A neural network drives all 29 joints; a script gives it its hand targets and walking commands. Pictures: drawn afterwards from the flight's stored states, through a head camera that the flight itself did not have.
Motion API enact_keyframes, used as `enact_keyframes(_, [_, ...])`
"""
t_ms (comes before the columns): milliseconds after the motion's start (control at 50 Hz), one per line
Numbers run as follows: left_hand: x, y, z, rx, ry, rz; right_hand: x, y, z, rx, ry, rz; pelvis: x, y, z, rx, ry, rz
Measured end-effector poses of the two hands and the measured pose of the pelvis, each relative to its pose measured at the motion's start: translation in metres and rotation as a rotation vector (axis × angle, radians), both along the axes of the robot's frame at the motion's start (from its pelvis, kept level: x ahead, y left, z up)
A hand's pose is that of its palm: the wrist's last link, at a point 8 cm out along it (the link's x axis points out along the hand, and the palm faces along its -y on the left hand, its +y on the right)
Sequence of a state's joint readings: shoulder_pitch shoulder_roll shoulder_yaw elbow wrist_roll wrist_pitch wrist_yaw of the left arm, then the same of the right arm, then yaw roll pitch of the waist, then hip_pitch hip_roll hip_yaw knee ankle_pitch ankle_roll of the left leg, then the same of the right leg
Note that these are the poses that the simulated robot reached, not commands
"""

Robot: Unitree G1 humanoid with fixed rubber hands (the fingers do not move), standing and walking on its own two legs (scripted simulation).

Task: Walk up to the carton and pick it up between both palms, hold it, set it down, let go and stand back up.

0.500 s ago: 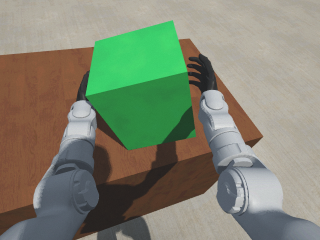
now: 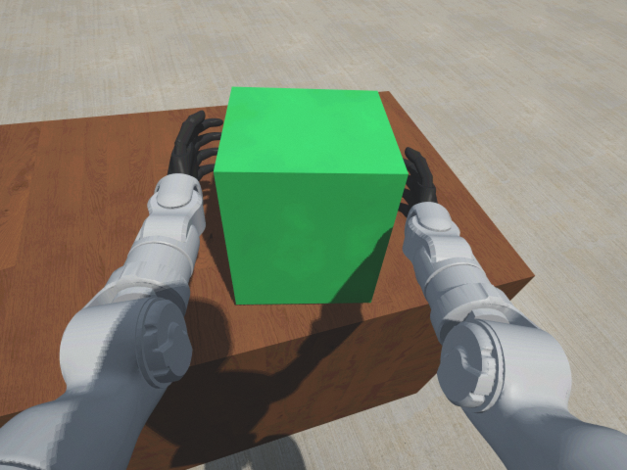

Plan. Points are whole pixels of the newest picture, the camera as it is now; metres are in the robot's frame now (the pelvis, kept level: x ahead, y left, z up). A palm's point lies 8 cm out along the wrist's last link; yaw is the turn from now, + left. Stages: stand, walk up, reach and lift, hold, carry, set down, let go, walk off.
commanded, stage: set down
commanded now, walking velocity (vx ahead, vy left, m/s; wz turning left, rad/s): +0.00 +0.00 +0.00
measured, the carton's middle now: (305, 200) +0.48 +0.10 +0.06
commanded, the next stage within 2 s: none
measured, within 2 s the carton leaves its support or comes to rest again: rests again in 0.88 s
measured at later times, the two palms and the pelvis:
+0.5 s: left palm (195, 171) +0.43 +0.24 +0.13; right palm (420, 211) +0.46 -0.06 +0.11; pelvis +0.00 +0.00 +0.00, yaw +0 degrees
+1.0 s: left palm (186, 192) +0.43 +0.26 +0.08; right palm (415, 219) +0.46 -0.06 +0.08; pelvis +0.00 +0.00 +0.00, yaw +0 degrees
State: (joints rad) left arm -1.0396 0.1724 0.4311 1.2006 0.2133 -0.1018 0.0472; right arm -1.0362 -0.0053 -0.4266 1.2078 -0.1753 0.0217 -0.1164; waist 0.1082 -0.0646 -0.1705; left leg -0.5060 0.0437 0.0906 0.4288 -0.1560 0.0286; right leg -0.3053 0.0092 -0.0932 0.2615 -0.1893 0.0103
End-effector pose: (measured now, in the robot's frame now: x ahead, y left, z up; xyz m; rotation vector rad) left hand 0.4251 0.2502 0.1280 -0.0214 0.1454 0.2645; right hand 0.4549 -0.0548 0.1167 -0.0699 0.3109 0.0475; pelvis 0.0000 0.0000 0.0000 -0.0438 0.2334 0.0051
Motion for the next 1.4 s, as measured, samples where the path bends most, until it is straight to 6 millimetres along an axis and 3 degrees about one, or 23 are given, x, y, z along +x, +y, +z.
enact_keyframes(80, [0.004,-0.001,-0.003,-0.061,-0.007,-0.006,0.002,-0.001,-0.002,-0.007,0.005,-0.014,0.0,0.001,0.0,-0.001,0.0,0.0])
enact_keyframes(320, [0.007,-0.009,0.0,-0.023,0.038,0.053,0.0,-0.005,-0.01,0.035,-0.025,-0.004,-0.005,0.002,0.0,-0.002,-0.006,0.001])
enact_keyframes(780, [0.012,-0.007,-0.003,-0.057,0.021,0.044,0.004,-0.005,-0.011,0.028,-0.063,0.017,0.001,-0.006,0.001,0.008,0.0,0.001])
enact_keyframes(880, [0.007,-0.001,-0.023,-0.025,0.135,0.024,0.004,-0.006,-0.014,0.037,-0.054,0.018,0.001,-0.007,0.001,0.008,0.0,0.001])
enact_keyframes(980, [0.006,0.009,-0.043,0.07,0.217,0.016,0.008,-0.005,-0.03,0.051,-0.006,0.01,0.001,-0.006,0.001,0.007,0.014,0.001])
enact_keyframes(1200, [0.029,-0.002,-0.038,0.134,0.116,-0.023,0.021,-0.002,-0.045,0.046,-0.013,0.008,0.008,0.003,-0.004,-0.005,0.145,-0.007])
enact_keyframes(1400, [0.019,-0.004,-0.046,0.118,0.165,-0.015,0.014,-0.009,-0.049,0.043,-0.011,0.021,0.003,0.0,-0.004,0.0,0.138,-0.012])
